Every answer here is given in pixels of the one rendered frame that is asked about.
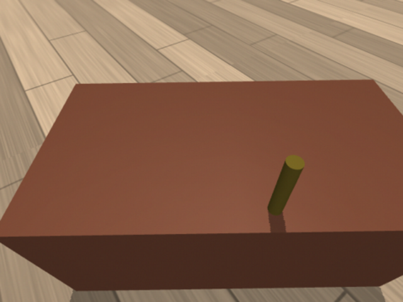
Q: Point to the can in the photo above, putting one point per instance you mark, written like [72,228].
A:
[286,182]

